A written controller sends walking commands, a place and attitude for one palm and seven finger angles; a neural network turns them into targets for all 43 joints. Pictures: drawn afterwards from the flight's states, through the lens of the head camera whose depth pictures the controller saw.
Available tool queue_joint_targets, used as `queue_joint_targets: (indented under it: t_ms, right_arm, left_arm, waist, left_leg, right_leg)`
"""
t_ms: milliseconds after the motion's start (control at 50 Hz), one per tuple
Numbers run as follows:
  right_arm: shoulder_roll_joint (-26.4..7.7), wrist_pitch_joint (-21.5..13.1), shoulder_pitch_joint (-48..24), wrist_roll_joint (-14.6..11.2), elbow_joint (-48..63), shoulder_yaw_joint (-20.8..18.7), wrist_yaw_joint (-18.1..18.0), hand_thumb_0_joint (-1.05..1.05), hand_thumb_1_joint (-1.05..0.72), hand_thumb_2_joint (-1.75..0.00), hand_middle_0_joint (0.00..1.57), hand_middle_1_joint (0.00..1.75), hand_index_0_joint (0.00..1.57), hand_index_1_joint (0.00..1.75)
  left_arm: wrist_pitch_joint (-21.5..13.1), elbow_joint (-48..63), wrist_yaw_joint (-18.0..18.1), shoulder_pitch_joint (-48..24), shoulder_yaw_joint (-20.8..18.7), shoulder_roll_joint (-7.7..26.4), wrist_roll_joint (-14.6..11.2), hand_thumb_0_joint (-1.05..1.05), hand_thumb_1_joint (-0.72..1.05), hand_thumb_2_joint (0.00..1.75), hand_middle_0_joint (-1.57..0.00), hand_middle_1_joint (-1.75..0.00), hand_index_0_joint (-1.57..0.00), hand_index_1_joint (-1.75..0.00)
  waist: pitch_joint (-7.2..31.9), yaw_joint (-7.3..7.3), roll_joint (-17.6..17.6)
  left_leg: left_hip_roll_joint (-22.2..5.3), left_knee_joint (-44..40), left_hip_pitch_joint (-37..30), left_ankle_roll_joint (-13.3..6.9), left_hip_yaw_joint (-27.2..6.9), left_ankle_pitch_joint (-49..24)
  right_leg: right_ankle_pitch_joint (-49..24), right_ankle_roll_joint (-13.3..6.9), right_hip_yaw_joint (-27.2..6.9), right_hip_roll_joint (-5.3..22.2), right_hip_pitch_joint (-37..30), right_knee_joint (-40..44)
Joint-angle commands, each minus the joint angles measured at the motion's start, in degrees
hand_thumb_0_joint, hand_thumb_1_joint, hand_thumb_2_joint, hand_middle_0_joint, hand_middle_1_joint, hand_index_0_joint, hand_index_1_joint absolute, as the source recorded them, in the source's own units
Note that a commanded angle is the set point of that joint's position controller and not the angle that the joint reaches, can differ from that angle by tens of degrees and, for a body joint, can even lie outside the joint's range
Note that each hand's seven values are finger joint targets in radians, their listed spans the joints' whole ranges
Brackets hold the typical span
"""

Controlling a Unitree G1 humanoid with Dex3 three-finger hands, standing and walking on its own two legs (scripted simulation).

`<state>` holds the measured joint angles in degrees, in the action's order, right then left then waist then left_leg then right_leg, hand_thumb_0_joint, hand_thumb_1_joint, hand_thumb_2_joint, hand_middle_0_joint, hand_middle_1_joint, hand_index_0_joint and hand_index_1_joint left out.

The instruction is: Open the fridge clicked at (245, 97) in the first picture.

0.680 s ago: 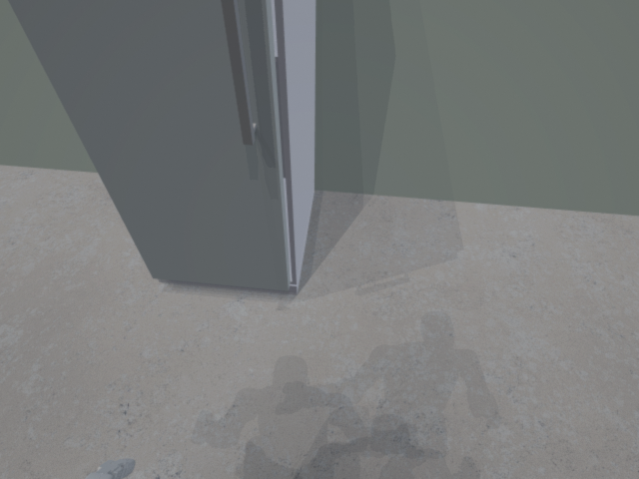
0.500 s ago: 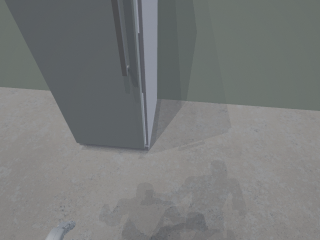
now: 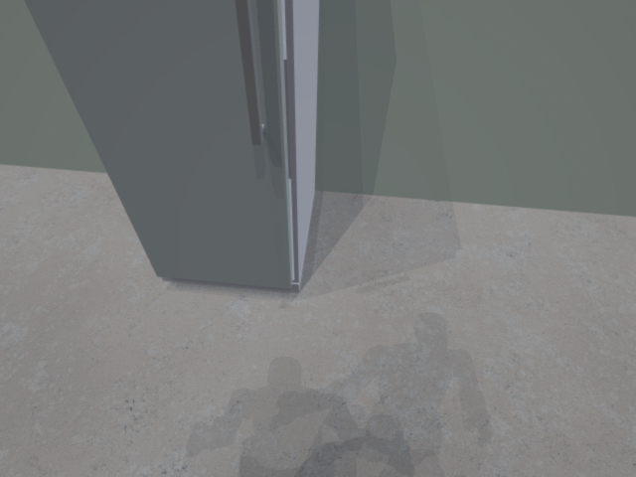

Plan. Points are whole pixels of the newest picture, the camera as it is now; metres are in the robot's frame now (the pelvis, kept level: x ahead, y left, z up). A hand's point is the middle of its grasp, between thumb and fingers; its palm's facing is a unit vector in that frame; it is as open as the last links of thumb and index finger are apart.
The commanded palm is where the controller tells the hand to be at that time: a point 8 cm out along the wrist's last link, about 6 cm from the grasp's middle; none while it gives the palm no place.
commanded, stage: stand and wait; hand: right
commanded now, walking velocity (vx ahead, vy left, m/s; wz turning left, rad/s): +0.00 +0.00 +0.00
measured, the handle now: (248, 24) +0.81 +0.18 +0.21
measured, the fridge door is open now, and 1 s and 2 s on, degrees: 0 0 0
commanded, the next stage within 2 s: look at it before walking up in 0.22 s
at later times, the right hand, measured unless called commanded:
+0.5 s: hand out of the picture +0.08 -0.23 -0.15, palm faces -0.03 +0.94 -0.33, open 7.4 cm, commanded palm none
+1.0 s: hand out of the picture +0.07 -0.24 -0.15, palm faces -0.02 +0.94 -0.33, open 7.4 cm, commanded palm none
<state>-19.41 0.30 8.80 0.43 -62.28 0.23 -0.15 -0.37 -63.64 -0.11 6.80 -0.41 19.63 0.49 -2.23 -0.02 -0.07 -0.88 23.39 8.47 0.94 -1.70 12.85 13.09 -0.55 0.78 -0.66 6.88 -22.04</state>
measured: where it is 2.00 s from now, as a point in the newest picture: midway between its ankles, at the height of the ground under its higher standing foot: outside the picture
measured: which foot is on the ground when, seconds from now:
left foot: down 0.00-1.00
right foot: down 0.00-1.00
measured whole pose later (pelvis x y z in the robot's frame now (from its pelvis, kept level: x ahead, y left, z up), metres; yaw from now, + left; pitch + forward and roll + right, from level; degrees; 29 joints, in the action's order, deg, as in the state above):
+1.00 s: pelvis +0.00 +0.01 +0.00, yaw +0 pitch -2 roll +0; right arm -19.2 -0.3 7.8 0.5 -62.6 0.2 -0.1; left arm -0.8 -64.2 -0.1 5.8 0.0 19.2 0.4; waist -2.2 0.1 0.1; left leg -0.2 20.8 7.6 0.4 -1.3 11.6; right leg 11.9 0.1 0.4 0.0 6.2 -19.7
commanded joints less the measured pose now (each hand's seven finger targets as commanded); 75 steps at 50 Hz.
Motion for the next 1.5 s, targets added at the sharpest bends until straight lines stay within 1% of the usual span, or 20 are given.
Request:
queue_joint_targets:
  t_ms: [0, 240, 980, 1040, 1080, 1140, 1180, 1200, 1220, 1240, 1260, 1280, 1300, 1320, 1340, 1360, 1380, 1420, 1460, 1480]
  right_arm:
    - [-11.90, -1.94, -3.12, 0.17, 3.96, -2.17, -0.62, 0.00, -0.90, -0.90, 0.20, 0.30, 0.20, 0.30]
    - [-11.92, -2.04, -3.65, 0.21, 3.96, -2.22, -0.56, 0.00, -0.90, -0.90, 0.20, 0.30, 0.20, 0.30]
    - [-11.82, -1.91, -3.31, 0.23, 3.86, -2.48, -0.48, 0.00, -0.90, -0.90, 0.20, 0.30, 0.20, 0.30]
    - [-5.85, 0.00, 0.37, 0.26, 4.19, -1.86, -0.81, 0.00, -0.90, -0.90, 0.20, 0.30, 0.20, 0.30]
    - [-5.86, 0.81, 1.39, 0.41, 5.58, -2.42, -0.74, 0.00, -0.90, -0.90, 0.20, 0.30, 0.20, 0.30]
    - [-5.63, 1.56, 2.09, 0.63, 8.13, -3.23, -0.38, 0.00, -0.90, -0.90, 0.20, 0.30, 0.20, 0.30]
    - [-4.57, 1.90, 2.38, 0.68, 9.67, -3.52, 0.01, 0.00, -0.90, -0.90, 0.20, 0.30, 0.20, 0.30]
    - [-3.73, 2.03, 2.74, 0.67, 10.11, -3.66, 0.19, 0.00, -0.90, -0.90, 0.20, 0.30, 0.20, 0.30]
    - [-2.76, 2.33, 3.46, 0.71, 10.83, -3.88, 0.37, 0.00, -0.90, -0.90, 0.20, 0.30, 0.20, 0.30]
    - [-2.13, 2.55, 3.80, 0.78, 11.34, -4.26, 0.54, 0.00, -0.90, -0.90, 0.20, 0.30, 0.20, 0.30]
    - [-1.62, 2.56, 5.07, 0.70, 11.77, -4.62, 0.68, 0.00, -0.90, -0.90, 0.20, 0.30, 0.20, 0.30]
    - [-0.96, 2.30, 7.59, 0.80, 11.58, -4.84, 0.87, 0.00, -0.90, -0.90, 0.20, 0.30, 0.20, 0.30]
    - [-1.39, 1.84, 10.92, 1.01, 10.79, -5.10, 0.95, 0.00, -0.90, -0.90, 0.20, 0.30, 0.20, 0.30]
    - [-4.67, 0.94, 13.27, 1.62, 10.49, -5.81, 0.55, 0.00, -0.90, -0.90, 0.20, 0.30, 0.20, 0.30]
    - [-9.22, 0.29, 13.70, 1.49, 11.18, -6.29, -0.29, 0.00, -0.90, -0.90, 0.20, 0.30, 0.20, 0.30]
    - [-8.30, 0.52, 13.55, 0.88, 11.81, -6.42, -0.91, 0.00, -0.90, -0.90, 0.20, 0.30, 0.20, 0.30]
    - [-7.75, 0.57, 9.39, 0.99, 12.60, -6.56, -1.01, 0.00, -0.90, -0.90, 0.20, 0.30, 0.20, 0.30]
    - [-4.66, 0.38, 5.59, 0.80, 13.80, -6.01, -1.01, 0.00, -0.90, -0.90, 0.20, 0.30, 0.20, 0.30]
    - [-4.06, 0.25, 6.08, 0.83, 13.76, -6.07, -0.85, 0.00, -0.90, -0.90, 0.20, 0.30, 0.20, 0.30]
    - [-4.04, 0.25, 6.95, 0.89, 13.51, -6.19, -0.83, 0.00, -0.90, -0.90, 0.20, 0.30, 0.20, 0.30]
  left_arm:
    - [-1.45, 3.75, 0.83, -3.51, -1.79, 11.41, 0.03, 0.00, 0.90, 0.90, -0.20, -0.30, -0.20, -0.30]
    - [-1.53, 3.03, 0.72, -2.76, -1.68, 11.21, 0.12, 0.00, 0.90, 0.90, -0.20, -0.30, -0.20, -0.30]
    - [-1.65, 3.05, 1.17, -3.01, -1.82, 11.52, 0.04, 0.00, 0.90, 0.90, -0.20, -0.30, -0.20, -0.30]
    - [-0.48, 3.48, 1.54, 0.92, -1.13, 4.86, 0.13, 0.00, 0.90, 0.90, -0.20, -0.30, -0.20, -0.30]
    - [0.12, 4.97, 1.92, 1.77, -1.85, 5.13, 0.16, 0.00, 0.90, 0.90, -0.20, -0.30, -0.20, -0.30]
    - [0.73, 7.64, 2.11, 1.73, -3.06, 5.76, 0.28, 0.00, 0.90, 0.90, -0.20, -0.30, -0.20, -0.30]
    - [0.77, 9.11, 2.15, 1.38, -3.75, 6.37, 0.36, 0.00, 0.90, 0.90, -0.20, -0.30, -0.20, -0.30]
    - [0.73, 9.65, 2.13, 0.90, -4.11, 6.85, 0.32, 0.00, 0.90, 0.90, -0.20, -0.30, -0.20, -0.30]
    - [0.51, 10.38, 2.05, 0.19, -4.44, 6.85, 0.36, 0.00, 0.90, 0.90, -0.20, -0.30, -0.20, -0.30]
    - [0.36, 11.07, 1.99, -0.62, -4.54, 6.70, 0.48, 0.00, 0.90, 0.90, -0.20, -0.30, -0.20, -0.30]
    - [0.26, 12.06, 2.04, -2.20, -4.64, 6.30, 0.64, 0.00, 0.90, 0.90, -0.20, -0.30, -0.20, -0.30]
    - [0.33, 12.54, 2.00, -3.40, -4.76, 6.20, 0.89, 0.00, 0.90, 0.90, -0.20, -0.30, -0.20, -0.30]
    - [0.55, 13.00, 1.89, -3.89, -4.87, 6.07, 0.75, 0.00, 0.90, 0.90, -0.20, -0.30, -0.20, -0.30]
    - [1.13, 13.64, 1.63, -2.91, -4.61, 3.35, 0.34, 0.00, 0.90, 0.90, -0.20, -0.30, -0.20, -0.30]
    - [1.20, 15.92, 1.35, -2.57, -3.86, -0.51, 0.06, 0.00, 0.90, 0.90, -0.20, -0.30, -0.20, -0.30]
    - [1.67, 15.53, 1.68, -2.39, -4.05, 0.66, 0.07, 0.00, 0.90, 0.90, -0.20, -0.30, -0.20, -0.30]
    - [1.46, 15.20, 1.53, -2.81, -4.25, 0.45, 0.01, 0.00, 0.90, 0.90, -0.20, -0.30, -0.20, -0.30]
    - [1.29, 13.98, 1.35, -1.11, -4.27, 0.43, 0.39, 0.00, 0.90, 0.90, -0.20, -0.30, -0.20, -0.30]
    - [1.41, 13.31, 1.47, -0.09, -4.14, -0.66, 0.41, 0.00, 0.90, 0.90, -0.20, -0.30, -0.20, -0.30]
    - [1.41, 13.50, 1.56, -0.30, -4.07, -0.96, 0.37, 0.00, 0.90, 0.90, -0.20, -0.30, -0.20, -0.30]
  waist:
    - [3.44, 0.17, 1.41]
    - [3.27, -0.05, 1.17]
    - [4.15, -0.05, 0.17]
    - [4.40, -0.29, 0.89]
    - [3.86, -0.37, 0.41]
    - [3.32, -0.38, -0.92]
    - [2.70, -0.27, -4.63]
    - [2.64, 0.03, -7.13]
    - [2.31, 0.56, -10.29]
    - [1.77, 0.91, -10.82]
    - [1.10, 2.03, -10.04]
    - [1.32, 3.51, -8.27]
    - [2.36, 5.06, -3.68]
    - [2.02, 5.52, 9.20]
    - [1.12, 4.46, 20.14]
    - [3.57, 4.48, 12.47]
    - [2.11, 2.92, 11.62]
    - [2.69, 1.13, 7.83]
    - [4.65, 1.10, 6.30]
    - [5.29, 1.53, 6.68]
  left_leg:
    - [-6.16, -4.21, -0.06, -2.88, -5.21, -7.77]
    - [-6.05, -5.22, 0.65, -2.91, -5.85, -5.09]
    - [-5.78, -4.55, -0.38, -2.98, -5.64, -13.80]
    - [-5.44, -0.61, 1.80, -2.42, -6.70, -18.37]
    - [-4.78, 2.39, 4.26, -2.58, -7.20, -19.84]
    - [-2.93, 6.70, 8.70, -2.61, -7.77, -16.85]
    - [-0.57, 12.56, 12.04, -1.93, -5.86, -12.45]
    - [0.62, 17.74, 12.78, -1.40, -3.81, -6.57]
    - [1.51, 24.19, 13.68, -0.60, -1.21, 6.61]
    - [0.43, 28.32, 12.85, -0.19, 0.30, 14.06]
    - [-1.28, 27.57, 10.77, -0.48, -0.38, 15.63]
    - [-1.59, 22.54, 7.83, -0.65, 0.71, 13.09]
    - [-1.34, 14.19, 3.09, -0.78, 1.05, 5.35]
    - [-7.30, 1.03, 1.24, -2.75, -10.13, -7.74]
    - [-19.52, -6.16, 1.61, -9.58, -31.54, -21.61]
    - [-19.44, -7.87, 2.32, -12.76, -30.65, -14.11]
    - [-16.87, -7.14, 3.59, -13.25, -29.66, -9.10]
    - [-12.88, -5.09, 4.32, -11.86, -22.56, -11.04]
    - [-11.27, -3.93, 3.76, -11.33, -19.93, -13.70]
    - [-10.79, -3.42, 2.62, -11.50, -20.15, -15.34]
  right_leg:
    - [-6.83, -1.26, -5.68, 6.92, 0.68, 3.80]
    - [-5.54, -0.93, -5.73, 6.98, 1.00, 4.52]
    - [-11.35, -0.65, -4.84, 7.84, -2.15, 3.88]
    - [-12.23, 0.47, -1.49, 8.19, -1.74, -0.02]
    - [-12.32, 0.38, -0.56, 8.84, -1.40, -1.93]
    - [-8.17, -0.51, -0.79, 10.49, -0.09, -3.40]
    - [-6.56, -2.26, -2.91, 13.54, 0.74, -1.51]
    - [-7.58, -4.02, -4.53, 16.43, 1.89, -0.32]
    - [-10.36, -6.55, -6.07, 19.96, 3.34, 1.36]
    - [-12.58, -8.44, -6.05, 22.27, 5.74, 1.90]
    - [-14.56, -8.62, -4.94, 22.74, 8.10, 0.17]
    - [-15.09, -6.83, -1.75, 21.07, 9.14, -3.93]
    - [-12.32, -4.03, 1.48, 18.12, 11.70, -11.70]
    - [0.02, 1.05, 7.52, 9.91, 16.76, -26.92]
    - [20.81, 3.84, 5.53, 2.09, 26.83, -39.32]
    - [19.22, 3.07, -2.34, 3.51, 25.24, -43.36]
    - [16.05, 3.05, -3.21, 4.21, 26.82, -45.23]
    - [9.86, 3.72, -2.90, 5.29, 24.87, -44.28]
    - [8.74, 4.28, -1.79, 4.66, 22.78, -41.67]
    - [9.21, 4.38, -1.60, 4.24, 22.62, -39.55]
